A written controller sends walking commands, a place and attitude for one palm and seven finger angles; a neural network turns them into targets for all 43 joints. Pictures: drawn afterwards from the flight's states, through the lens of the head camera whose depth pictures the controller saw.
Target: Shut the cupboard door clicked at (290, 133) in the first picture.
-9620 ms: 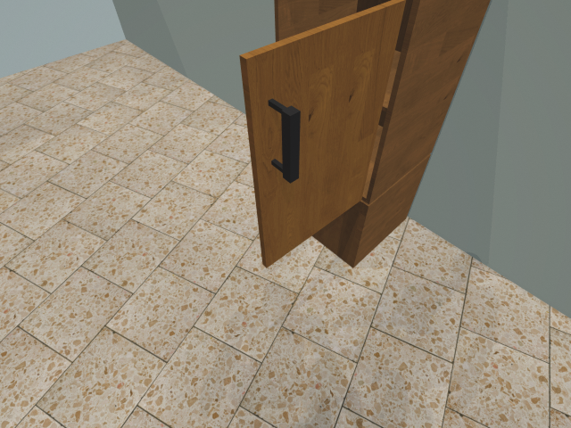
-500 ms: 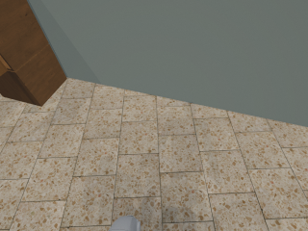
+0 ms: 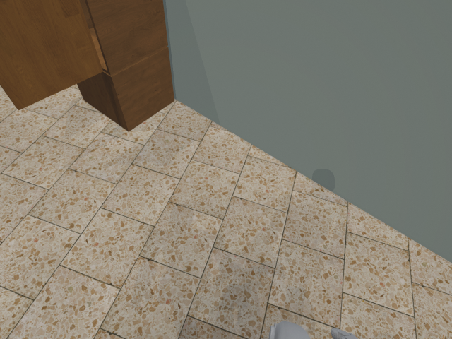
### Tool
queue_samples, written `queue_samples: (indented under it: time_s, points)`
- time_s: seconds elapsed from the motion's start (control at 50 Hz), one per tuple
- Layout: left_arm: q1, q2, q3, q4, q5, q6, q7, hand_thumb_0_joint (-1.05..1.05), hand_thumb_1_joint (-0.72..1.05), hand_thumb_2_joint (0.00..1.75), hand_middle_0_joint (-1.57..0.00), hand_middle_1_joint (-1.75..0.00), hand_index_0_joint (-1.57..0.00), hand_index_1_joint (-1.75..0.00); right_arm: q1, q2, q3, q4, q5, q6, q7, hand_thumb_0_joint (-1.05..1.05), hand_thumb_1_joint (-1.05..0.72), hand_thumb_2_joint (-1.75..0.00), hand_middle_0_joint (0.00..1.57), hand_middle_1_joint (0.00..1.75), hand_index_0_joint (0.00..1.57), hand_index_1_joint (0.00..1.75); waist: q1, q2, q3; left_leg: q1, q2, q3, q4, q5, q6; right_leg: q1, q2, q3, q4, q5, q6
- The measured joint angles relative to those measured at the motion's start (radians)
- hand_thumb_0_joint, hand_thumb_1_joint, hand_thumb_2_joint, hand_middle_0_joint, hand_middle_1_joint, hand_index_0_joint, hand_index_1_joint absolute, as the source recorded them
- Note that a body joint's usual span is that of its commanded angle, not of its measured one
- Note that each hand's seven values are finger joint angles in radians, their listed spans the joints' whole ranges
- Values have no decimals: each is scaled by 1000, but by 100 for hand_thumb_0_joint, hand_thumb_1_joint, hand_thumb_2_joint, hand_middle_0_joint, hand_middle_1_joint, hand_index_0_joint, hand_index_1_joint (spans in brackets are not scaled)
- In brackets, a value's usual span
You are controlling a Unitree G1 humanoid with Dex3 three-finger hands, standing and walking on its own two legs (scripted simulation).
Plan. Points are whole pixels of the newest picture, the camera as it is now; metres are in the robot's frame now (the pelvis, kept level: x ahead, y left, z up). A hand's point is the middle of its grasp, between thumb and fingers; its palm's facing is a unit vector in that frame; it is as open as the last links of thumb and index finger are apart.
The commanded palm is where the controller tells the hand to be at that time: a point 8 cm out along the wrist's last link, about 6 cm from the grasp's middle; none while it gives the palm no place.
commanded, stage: walk to a spot facing it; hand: left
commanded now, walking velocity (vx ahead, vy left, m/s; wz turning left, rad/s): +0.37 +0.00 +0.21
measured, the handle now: out of the picture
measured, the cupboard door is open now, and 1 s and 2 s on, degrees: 87 87 87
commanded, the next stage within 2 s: turn to face it in 1.18 s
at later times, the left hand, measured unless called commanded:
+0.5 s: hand (183, 247) +0.32 +0.12 -0.15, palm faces +0.09 -0.98 -0.17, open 7.4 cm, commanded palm none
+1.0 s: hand (158, 232) +0.36 +0.20 -0.18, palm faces +0.34 -0.94 -0.11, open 7.4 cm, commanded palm none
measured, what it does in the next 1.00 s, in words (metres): walks ahead, turning left: right foot, then left foot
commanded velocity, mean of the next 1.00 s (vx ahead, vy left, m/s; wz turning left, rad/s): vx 0.37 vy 0.00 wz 0.21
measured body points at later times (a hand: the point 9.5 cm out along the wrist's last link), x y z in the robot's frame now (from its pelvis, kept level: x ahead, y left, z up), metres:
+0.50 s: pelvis +0.23 -0.05 +0.00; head +0.27 -0.06 +0.45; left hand +0.31 +0.18 -0.14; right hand +0.17 -0.28 -0.15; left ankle +0.14 +0.06 -0.64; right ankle +0.25 -0.14 -0.73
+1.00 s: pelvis +0.44 +0.06 +0.00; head +0.46 +0.09 +0.45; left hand +0.34 +0.25 -0.17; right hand +0.60 -0.14 -0.13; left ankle +0.47 +0.12 -0.73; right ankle +0.41 -0.10 -0.63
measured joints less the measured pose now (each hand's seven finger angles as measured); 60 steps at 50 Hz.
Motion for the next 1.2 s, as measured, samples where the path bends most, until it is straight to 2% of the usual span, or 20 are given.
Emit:
queue_samples:
  time_s: [0.08, 0.16, 0.28, 0.34, 0.36, 0.4, 0.44, 0.5, 0.58, 0.66, 0.76, 0.82, 0.84, 0.86, 0.88, 0.92, 0.96, 1.02, 1.08, 1.2]
  points:
    - [-77, -14, -4, -49, 1, -6, -6, 1, 91, 90, -20, -30, -20, -29, 81, 6, -13, 41, 7, -6, -9, -1, -94, -90, 20, 30, 20, 30, -20, 2, -27, 105, -14, -23, -117, 14, 3, -89, 0, 19, -150, 106, 9]
    - [-133, -20, -10, -65, -1, -1, -12, 1, 91, 90, -20, -30, -20, -29, 164, 10, -13, 80, 5, -6, -8, -1, -94, -90, 20, 30, 20, 30, -49, -4, -50, 190, -22, -38, -194, 2, -6, -97, 10, 14, -313, 193, 9]
    - [-190, -20, -20, -71, -5, -1, -16, 1, 91, 90, -20, -30, -20, -29, 275, 28, -8, 132, -5, -5, -13, 0, -92, -90, 20, 30, 20, 30, -100, -4, -52, 277, -18, -55, -216, -73, -36, -6, 56, -16, -542, 173, -25]
    - [-206, -22, -26, -79, -6, -16, -18, 1, 91, 90, -20, -30, -20, -29, 326, 35, -6, 160, -6, 0, -16, 0, -92, -90, 20, 30, 20, 30, -118, 11, -44, 290, 0, -70, -148, -154, -58, 94, 96, -40, -658, 141, -55]
    - [-212, -27, -25, -80, -4, -31, -16, 1, 91, 90, -20, -30, -20, -30, 336, 36, -6, 175, -2, 4, -14, 0, -91, -90, 20, 30, 20, 30, -117, 24, -34, 266, 13, -79, -61, -193, -63, 120, 109, -50, -669, 138, -73]
    - [-213, -39, -27, -81, -5, -56, -10, 1, 91, 90, -20, -30, -20, -30, 327, 40, -7, 196, 8, 20, -11, 0, -91, -90, 20, 30, 20, 30, -118, 43, -5, 147, 29, -101, 260, -231, -61, 146, 115, -81, -624, 75, -96]
    - [-187, -50, -28, -74, -9, -67, -2, 1, 91, 90, -20, -30, -20, -30, 310, 42, -12, 204, 10, 32, -6, 1, -91, -90, 20, 30, 20, 30, -108, 46, 4, 19, 41, -99, 528, -201, -58, 201, 114, -104, -642, 37, -103]
    - [-119, -65, -27, -38, -13, -70, 12, 1, 91, 90, -20, -30, -20, -30, 262, 35, -22, 187, 3, 47, 0, 1, -91, -90, 20, 30, 20, 30, -95, 49, -6, -144, 82, -86, 659, -92, -69, 288, 117, -132, -731, 40, -95]
    - [-38, -34, 5, 6, -19, -86, 34, -2, 96, 90, -20, -30, -21, -30, 186, 28, -32, 143, -3, 53, 10, 1, -91, -90, 19, 30, 19, 30, -79, 49, -29, -283, 130, -81, 571, 8, -94, 392, 124, -177, -843, 40, -93]
    - [41, -21, -7, 67, -13, -83, 31, -2, 95, 90, -20, -30, -20, -30, 95, 14, -38, 107, -3, 55, 23, 0, -91, -90, 19, 30, 19, 30, -57, 46, -39, -327, 147, -55, 398, 75, -102, 482, 123, -210, -906, 16, -74]
    - [129, -36, -27, 130, -7, -73, 25, 0, 93, 90, -20, -30, -20, -29, -12, -2, -33, 76, -2, 48, 38, 0, -91, -90, 19, 30, 19, 30, -11, 34, -34, -285, 125, -11, 203, 76, -82, 579, 108, -241, -919, -54, -31]
    - [183, -46, -33, 158, -7, -64, 21, 0, 92, 90, -20, -30, -20, -29, -57, -5, -26, 54, -6, 32, 38, 0, -91, -90, 19, 30, 19, 30, 9, 11, -31, -207, 83, 29, 101, 47, -52, 608, 66, -248, -842, -136, 5]
    - [200, -52, -35, 166, -9, -57, 18, 1, 92, 90, -20, -30, -20, -29, -66, -8, -24, 43, -10, 21, 37, 0, -91, -90, 19, 30, 19, 30, 7, 8, -31, -181, 70, 36, 76, 86, -25, 586, 45, -244, -751, -172, 5]
    - [201, -57, -36, 172, -12, -45, 13, 1, 92, 90, -20, -30, -20, -29, -74, -7, -25, 33, -13, 8, 32, 0, -91, -90, 19, 30, 19, 30, 2, 3, -27, -187, 60, 40, 111, 89, -1, 530, 25, -214, -593, -181, -6]
    - [193, -60, -39, 173, -15, -33, 10, 1, 92, 90, -20, -30, -20, -29, -77, -4, -24, 25, -11, -2, 25, 0, -91, -90, 19, 30, 19, 30, 1, -1, -20, -185, 52, 43, 142, 61, 12, 456, 25, -155, -413, -185, -21]
    - [161, -57, -38, 163, -15, -16, 9, 1, 91, 90, -20, -30, -20, -29, -64, 6, -19, 21, -4, -8, 12, 0, -91, -90, 19, 30, 19, 30, 2, -11, -14, -146, 36, 46, 135, 16, 20, 309, 40, -70, -129, -152, -43]
    - [114, -54, -30, 141, -10, -14, 8, 1, 91, 90, -20, -30, -20, -29, -35, 17, -15, 32, -2, -11, 0, 0, -91, -90, 19, 30, 19, 30, 3, -15, -15, -92, 21, 43, 75, 19, 12, 184, 42, -36, -9, -78, -48]
    - [42, -56, -22, 92, -2, -19, 6, 1, 91, 90, -20, -30, -20, -29, 22, 32, -14, 61, 4, -17, -14, 0, -92, -90, 19, 30, 20, 30, 2, -8, -18, -6, 2, 35, -30, 39, 20, 51, 33, -10, -30, 0, -43]
    - [-13, -51, -12, 59, 5, -10, 15, 2, 93, 90, -20, -30, -20, -29, 80, 21, -24, 85, 9, -21, -24, -1, -95, -90, 20, 30, 20, 30, -12, -2, -30, 76, -10, 34, -121, 49, 24, -37, 28, 12, -99, 76, -33]
    - [-84, -2, 9, 27, -3, 8, 5, 2, 94, 90, -20, -30, -20, -29, 210, 30, -11, 138, 6, -14, -25, -1, -94, -90, 20, 30, 20, 30, -42, 4, -45, 206, -14, 34, -234, 32, 9, -109, 39, 28, -241, 210, -30]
